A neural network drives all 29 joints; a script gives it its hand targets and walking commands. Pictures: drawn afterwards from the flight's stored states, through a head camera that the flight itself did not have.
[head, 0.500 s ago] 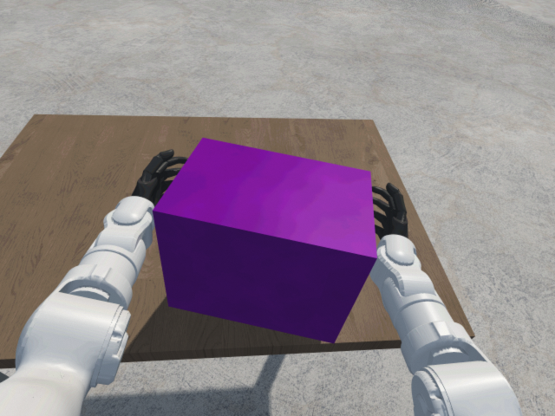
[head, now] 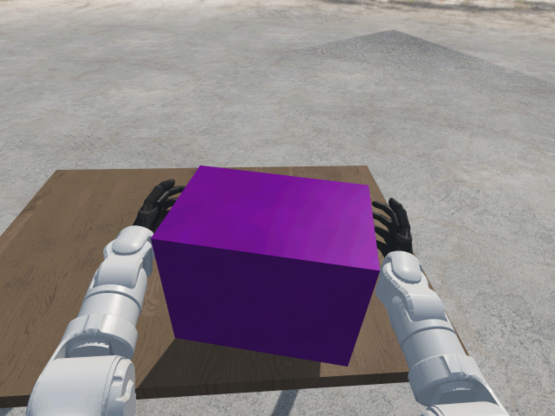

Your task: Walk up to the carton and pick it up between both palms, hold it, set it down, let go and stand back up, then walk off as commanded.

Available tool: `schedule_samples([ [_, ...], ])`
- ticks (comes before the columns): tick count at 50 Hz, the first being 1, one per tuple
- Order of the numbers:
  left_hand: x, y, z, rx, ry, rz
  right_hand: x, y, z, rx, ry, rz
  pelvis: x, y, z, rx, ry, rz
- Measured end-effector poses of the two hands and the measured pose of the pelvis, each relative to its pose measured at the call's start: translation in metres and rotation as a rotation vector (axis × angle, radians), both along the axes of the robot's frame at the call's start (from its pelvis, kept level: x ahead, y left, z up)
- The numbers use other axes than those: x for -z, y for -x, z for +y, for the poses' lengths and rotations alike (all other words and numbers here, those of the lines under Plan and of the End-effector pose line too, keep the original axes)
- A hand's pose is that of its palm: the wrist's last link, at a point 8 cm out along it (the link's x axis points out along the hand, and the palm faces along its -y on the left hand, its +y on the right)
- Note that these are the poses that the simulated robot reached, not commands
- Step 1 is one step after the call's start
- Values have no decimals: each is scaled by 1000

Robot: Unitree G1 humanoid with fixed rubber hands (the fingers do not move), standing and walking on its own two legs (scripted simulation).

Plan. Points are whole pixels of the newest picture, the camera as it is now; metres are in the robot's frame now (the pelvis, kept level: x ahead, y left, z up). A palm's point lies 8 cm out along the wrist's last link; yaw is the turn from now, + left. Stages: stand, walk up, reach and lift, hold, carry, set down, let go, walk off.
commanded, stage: reach and lift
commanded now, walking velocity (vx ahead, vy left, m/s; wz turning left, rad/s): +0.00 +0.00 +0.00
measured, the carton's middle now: (271, 262) +0.36 -0.02 +0.07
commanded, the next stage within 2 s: hold in 1.34 s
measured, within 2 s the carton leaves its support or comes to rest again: neither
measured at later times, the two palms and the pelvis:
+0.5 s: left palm (144, 227) +0.38 +0.17 +0.14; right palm (396, 226) +0.35 -0.20 +0.15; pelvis -0.01 -0.01 +0.00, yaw +0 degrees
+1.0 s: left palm (127, 223) +0.35 +0.18 +0.17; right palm (397, 218) +0.34 -0.19 +0.18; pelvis +0.00 +0.00 +0.00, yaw +0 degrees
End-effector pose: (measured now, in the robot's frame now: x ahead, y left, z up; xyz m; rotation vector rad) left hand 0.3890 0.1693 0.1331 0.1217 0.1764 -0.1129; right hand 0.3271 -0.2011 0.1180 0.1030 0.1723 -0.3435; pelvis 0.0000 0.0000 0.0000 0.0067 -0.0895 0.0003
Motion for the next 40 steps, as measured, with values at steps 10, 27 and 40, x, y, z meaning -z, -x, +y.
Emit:
schedule_samples([
  [10,-11,17,-1,-19,15,-9,-17,8,-5,-38,-20,-47,-1,17,-2,0,-4,-13],
  [27,-13,3,4,-77,23,27,-31,-27,-1,-95,-9,-75,-2,6,-10,1,-10,22],
  [40,-16,7,13,-103,15,19,-30,-30,8,-102,22,-59,-3,-8,-5,2,-3,18],
])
